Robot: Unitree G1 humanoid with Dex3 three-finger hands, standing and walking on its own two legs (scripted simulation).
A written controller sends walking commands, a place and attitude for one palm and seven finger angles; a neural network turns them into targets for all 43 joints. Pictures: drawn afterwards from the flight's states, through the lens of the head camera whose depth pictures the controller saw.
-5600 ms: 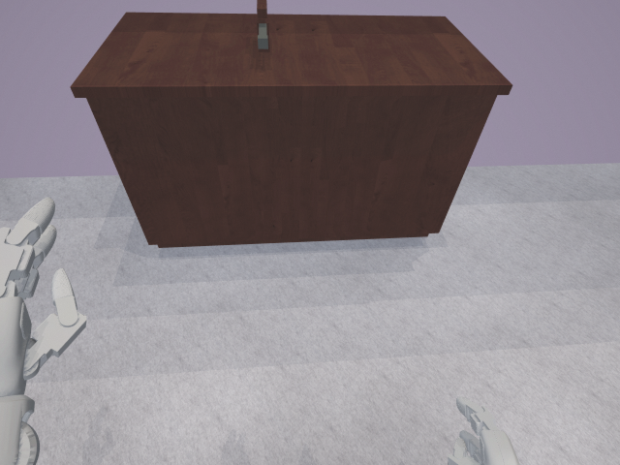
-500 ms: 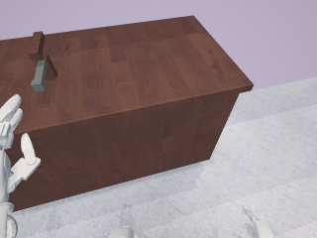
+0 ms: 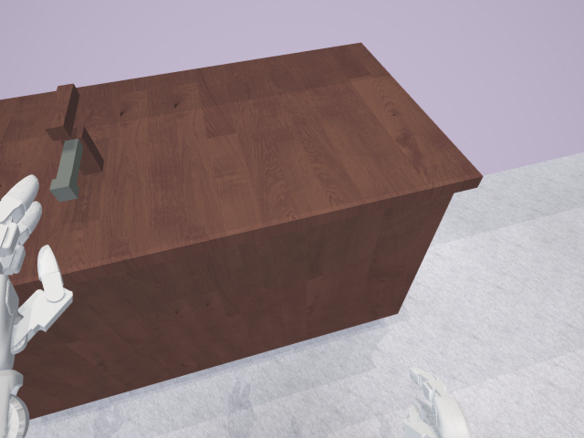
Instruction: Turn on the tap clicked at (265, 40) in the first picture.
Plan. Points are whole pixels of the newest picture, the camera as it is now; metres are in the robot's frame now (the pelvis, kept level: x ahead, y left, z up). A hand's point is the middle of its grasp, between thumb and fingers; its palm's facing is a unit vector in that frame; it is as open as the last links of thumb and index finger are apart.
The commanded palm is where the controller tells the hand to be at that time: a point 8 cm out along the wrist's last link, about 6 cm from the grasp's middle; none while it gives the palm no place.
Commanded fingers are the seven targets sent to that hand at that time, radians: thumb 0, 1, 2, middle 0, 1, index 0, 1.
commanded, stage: come to a stop and stand still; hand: left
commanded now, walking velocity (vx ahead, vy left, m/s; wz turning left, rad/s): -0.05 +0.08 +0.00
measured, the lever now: (65, 189) +0.44 +0.40 +0.08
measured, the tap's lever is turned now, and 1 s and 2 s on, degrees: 0 0 0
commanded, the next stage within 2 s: look again from close up in 1.16 s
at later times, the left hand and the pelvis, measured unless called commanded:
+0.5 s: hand (19, 316) +0.20 +0.28 +0.16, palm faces +0.31 -0.86 -0.39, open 7.5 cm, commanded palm +0.14 +0.32 +0.18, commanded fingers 0.00 0.90 0.90 -0.20 -0.30 -0.20 -0.30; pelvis -0.03 +0.04 +0.01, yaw -3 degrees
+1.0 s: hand (9, 290) +0.22 +0.30 +0.17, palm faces +0.37 -0.86 -0.35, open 7.5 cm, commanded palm +0.16 +0.33 +0.18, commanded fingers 0.00 0.90 0.90 -0.20 -0.30 -0.20 -0.30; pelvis +0.00 +0.05 +0.01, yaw +0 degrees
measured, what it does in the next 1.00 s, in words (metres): shifts its weight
